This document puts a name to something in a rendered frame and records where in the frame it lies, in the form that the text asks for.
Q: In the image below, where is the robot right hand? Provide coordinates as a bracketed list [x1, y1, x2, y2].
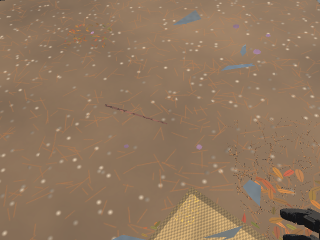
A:
[280, 208, 320, 240]

